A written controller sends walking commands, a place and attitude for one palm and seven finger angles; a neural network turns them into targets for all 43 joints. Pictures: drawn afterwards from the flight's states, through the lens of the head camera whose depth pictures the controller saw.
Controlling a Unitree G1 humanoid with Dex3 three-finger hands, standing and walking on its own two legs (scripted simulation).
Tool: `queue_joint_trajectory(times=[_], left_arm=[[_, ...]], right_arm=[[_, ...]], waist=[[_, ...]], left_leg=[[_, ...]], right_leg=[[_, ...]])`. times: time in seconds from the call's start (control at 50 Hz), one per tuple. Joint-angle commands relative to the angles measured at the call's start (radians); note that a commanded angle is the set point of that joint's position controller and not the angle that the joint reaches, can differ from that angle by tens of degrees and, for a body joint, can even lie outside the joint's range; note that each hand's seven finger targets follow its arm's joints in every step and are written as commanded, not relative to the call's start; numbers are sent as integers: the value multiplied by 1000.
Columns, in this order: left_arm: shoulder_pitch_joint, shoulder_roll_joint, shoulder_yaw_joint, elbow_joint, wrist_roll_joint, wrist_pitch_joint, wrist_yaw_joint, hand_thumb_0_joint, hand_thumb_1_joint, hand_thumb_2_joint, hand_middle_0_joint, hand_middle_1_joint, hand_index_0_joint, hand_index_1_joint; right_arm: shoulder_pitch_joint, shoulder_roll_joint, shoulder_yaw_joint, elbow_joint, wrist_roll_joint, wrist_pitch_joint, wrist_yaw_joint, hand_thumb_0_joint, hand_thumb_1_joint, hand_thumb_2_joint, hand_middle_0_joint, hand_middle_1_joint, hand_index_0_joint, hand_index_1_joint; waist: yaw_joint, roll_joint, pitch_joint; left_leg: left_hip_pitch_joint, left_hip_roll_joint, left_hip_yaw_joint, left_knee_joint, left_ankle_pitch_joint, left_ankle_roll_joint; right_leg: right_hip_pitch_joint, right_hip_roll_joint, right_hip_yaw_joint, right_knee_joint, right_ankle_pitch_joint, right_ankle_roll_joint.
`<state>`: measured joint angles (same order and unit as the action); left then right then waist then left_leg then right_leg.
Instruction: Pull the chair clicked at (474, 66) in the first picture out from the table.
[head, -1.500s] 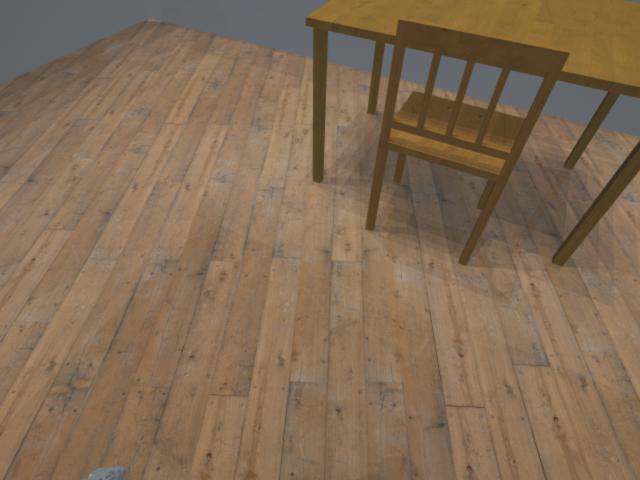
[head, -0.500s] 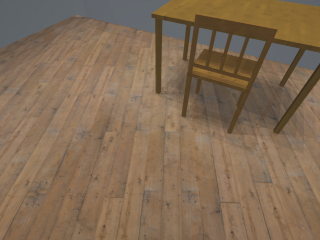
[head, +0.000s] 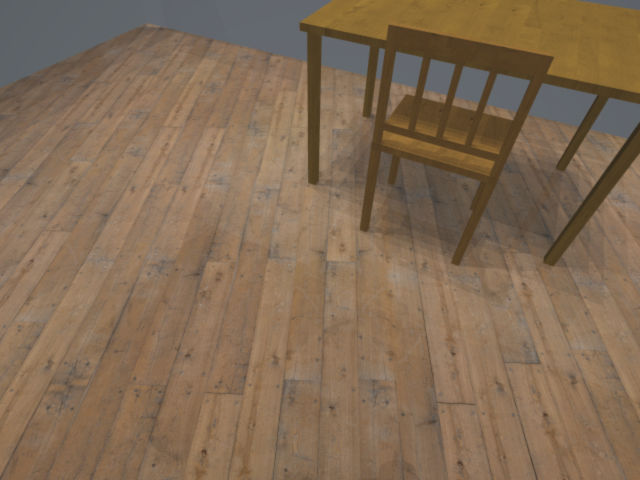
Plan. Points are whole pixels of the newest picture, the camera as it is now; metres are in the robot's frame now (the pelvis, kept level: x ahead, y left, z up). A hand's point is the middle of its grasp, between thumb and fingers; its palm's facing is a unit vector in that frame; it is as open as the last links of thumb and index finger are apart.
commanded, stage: walk to a spot facing it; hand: left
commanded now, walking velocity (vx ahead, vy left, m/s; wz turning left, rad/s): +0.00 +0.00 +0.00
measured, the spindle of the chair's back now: (449, 100) +1.17 -0.32 -0.11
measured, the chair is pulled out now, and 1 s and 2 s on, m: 0.00 0.00 0.00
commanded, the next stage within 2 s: take the last steps up to it in 1.14 s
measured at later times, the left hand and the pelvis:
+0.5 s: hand out of the picture +0.05 +0.16 -0.18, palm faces -0.02 -0.98 -0.19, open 7.4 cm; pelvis +0.09 -0.02 -0.01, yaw -6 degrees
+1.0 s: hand (232, 328) +0.40 +0.19 -0.18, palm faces -0.21 -0.96 -0.19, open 7.4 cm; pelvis +0.30 +0.02 -0.01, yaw -17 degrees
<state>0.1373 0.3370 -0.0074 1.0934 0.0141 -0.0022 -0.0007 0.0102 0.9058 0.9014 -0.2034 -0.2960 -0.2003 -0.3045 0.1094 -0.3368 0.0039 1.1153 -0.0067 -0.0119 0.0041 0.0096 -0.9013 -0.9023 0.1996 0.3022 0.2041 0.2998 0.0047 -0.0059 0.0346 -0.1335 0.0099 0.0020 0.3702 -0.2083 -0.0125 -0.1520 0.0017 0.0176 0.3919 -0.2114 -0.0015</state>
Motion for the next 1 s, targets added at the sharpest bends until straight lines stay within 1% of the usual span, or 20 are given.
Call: queue_joint_trajectory(times=[0.0, 0.06, 0.16, 0.26, 0.32, 0.34, 0.36, 0.38, 0.42, 0.44, 0.5, 0.62, 0.66, 0.68, 0.7, 0.72, 0.74, 0.8, 0.86, 0.98], left_arm=[[-33, 204, 41, -66, -4, -27, 14, 0, 900, 900, -200, -300, -200, -300], [38, 83, 17, -34, -4, -5, 16, 0, 900, 900, -200, -300, -200, -300], [96, 80, 39, -67, 8, 13, -9, 0, 900, 900, -200, -300, -200, -300], [128, -3, 49, -117, 8, -15, -22, 0, 900, 900, -200, -300, -200, -300], [191, -41, 55, -106, 9, -33, -24, 0, 900, 900, -200, -300, -200, -300], [304, -24, 66, -68, 12, -40, -20, 0, 900, 900, -200, -300, -200, -300], [455, 67, 90, -19, 14, -52, -5, 0, 900, 900, -200, -300, -200, -300], [562, 94, 95, 20, 0, -60, 10, 0, 900, 900, -200, -300, -200, -300], [524, 25, 77, 12, 8, -58, 24, 0, 900, 900, -200, -300, -200, -300], [482, 3, 72, -1, 12, -60, 27, 0, 900, 900, -200, -300, -200, -300], [412, -37, 63, -10, 13, -70, 27, 0, 900, 900, -200, -300, -200, -300], [372, -38, 70, 15, 11, -74, 31, 0, 900, 900, -200, -300, -200, -300], [348, -23, 79, 19, 6, -75, 29, 0, 900, 900, -200, -300, -200, -300], [339, -27, 83, 21, 6, -74, 28, 0, 900, 900, -200, -300, -200, -300], [368, -64, 83, 14, 0, -72, 22, 0, 900, 900, -200, -300, -200, -300], [434, -126, 80, -3, -12, -65, 11, 0, 900, 900, -200, -300, -200, -300], [381, -127, 77, -36, -2, -73, 10, 0, 900, 900, -200, -300, -200, -300], [260, -142, 75, -49, 19, -47, -6, 0, 900, 900, -200, -300, -200, -300], [295, -179, 76, -51, 23, -10, -15, 0, 900, 900, -200, -300, -200, -300], [107, -149, 89, -159, 25, 7, -37, 0, 900, 900, -200, -300, -200, -300]], right_arm=[[-44, -200, -40, -61, 0, -22, -17, 0, -900, -900, 200, 300, 200, 300], [18, -77, -11, -33, -9, -4, -12, 0, -900, -900, 200, 300, 200, 300], [78, -89, -33, -55, -20, 2, -7, 0, -900, -900, 200, 300, 200, 300], [187, -123, -69, -71, -13, -23, -16, 0, -900, -900, 200, 300, 200, 300], [189, -78, -68, -70, -13, -31, -17, 0, -900, -900, 200, 300, 200, 300], [156, -43, -61, -83, -11, -34, -17, 0, -900, -900, 200, 300, 200, 300], [96, 24, -48, -127, -4, -46, -11, 0, -900, -900, 200, 300, 200, 300], [-11, 18, -44, -176, -10, -53, -8, 0, -900, -900, 200, 300, 200, 300], [-49, 49, -50, -177, -11, -59, -8, 0, -900, -900, 200, 300, 200, 300], [-29, 61, -50, -166, -14, -56, -4, 0, -900, -900, 200, 300, 200, 300], [0, 99, -55, -156, -11, -36, 12, 0, -900, -900, 200, 300, 200, 300], [-32, 126, -54, -183, 1, -46, 29, 0, -900, -900, 200, 300, 200, 300], [76, 105, -63, -152, -2, -56, 16, 0, -900, -900, 200, 300, 200, 300], [214, 78, -72, -108, -7, -61, 5, 0, -900, -900, 200, 300, 200, 300], [357, 10, -90, -67, -17, -63, -11, 0, -900, -900, 200, 300, 200, 300], [458, -103, -116, -50, -32, -65, -21, 0, -900, -900, 200, 300, 200, 300], [439, -106, -110, -56, -18, -52, -18, 0, -900, -900, 200, 300, 200, 300], [205, 68, -74, -104, -19, -62, -22, 0, -900, -900, 200, 300, 200, 300], [180, 103, -65, -100, -17, -81, -26, 0, -900, -900, 200, 300, 200, 300], [228, 65, -82, -102, -17, -88, -24, 0, -900, -900, 200, 300, 200, 300]], waist=[[-4, -2, -73], [-1, -13, -66], [0, 3, 100], [-23, 175, 85], [19, 108, 71], [69, 9, 42], [120, -293, 19], [159, -362, 42], [114, -67, 73], [87, -31, 60], [33, -95, 78], [12, -144, 105], [-44, -108, 46], [-99, -71, -24], [-145, 34, -127], [-143, 313, -237], [-124, 270, -207], [-35, 104, 57], [25, 88, 37], [-1, 77, 68]], left_leg=[[22, 114, -89, -51, 157, 35], [21, 103, -53, -30, 3, 15], [-106, 106, -64, -28, -388, 42], [34, 286, -234, -106, -359, 152], [-31, 273, -108, 47, -76, 138], [-186, 186, 6, 240, -48, 83], [-457, 49, 161, 566, -170, 19], [-614, 30, 100, 721, -379, 13], [-684, 93, 35, 806, -289, 5], [-661, 109, 35, 788, -247, -1], [-571, 108, 74, 681, -137, -18], [-327, 68, 126, 368, 9, 13], [-145, 23, 151, 265, 39, 29], [20, 19, 134, 213, 61, 37], [254, 118, 20, 186, 17, 64], [397, 413, -390, 22, -107, 162], [278, 492, -539, -137, -290, 207], [-101, 408, -303, -205, -378, 159], [-188, 335, -47, -198, -169, 131], [-73, 327, 87, -221, -10, 151]], right_leg=[[13, -121, 99, -67, 168, -30], [-9, -110, 105, -69, -19, -16], [-173, -58, 162, -37, -380, -57], [-331, 28, -6, 278, -206, -39], [-174, -8, -49, 167, -166, -37], [32, -45, 55, 56, -116, -69], [239, -247, 404, -84, -31, -156], [288, -354, 600, -135, 202, -226], [292, -342, 489, -80, 340, -282], [259, -316, 416, -84, 298, -262], [115, -249, 279, -154, 231, -218], [-2, -186, 145, -179, 278, -142], [4, -164, 107, -51, 425, -125], [-24, -133, 84, 113, 457, -107], [-151, -89, 62, 337, 330, -84], [-341, 53, -52, 713, -199, -44], [-400, 45, 11, 897, -336, -60], [-465, -95, 16, 973, -137, -49], [-396, -121, -5, 862, -70, -27], [-466, -145, -56, 567, 43, 9]])
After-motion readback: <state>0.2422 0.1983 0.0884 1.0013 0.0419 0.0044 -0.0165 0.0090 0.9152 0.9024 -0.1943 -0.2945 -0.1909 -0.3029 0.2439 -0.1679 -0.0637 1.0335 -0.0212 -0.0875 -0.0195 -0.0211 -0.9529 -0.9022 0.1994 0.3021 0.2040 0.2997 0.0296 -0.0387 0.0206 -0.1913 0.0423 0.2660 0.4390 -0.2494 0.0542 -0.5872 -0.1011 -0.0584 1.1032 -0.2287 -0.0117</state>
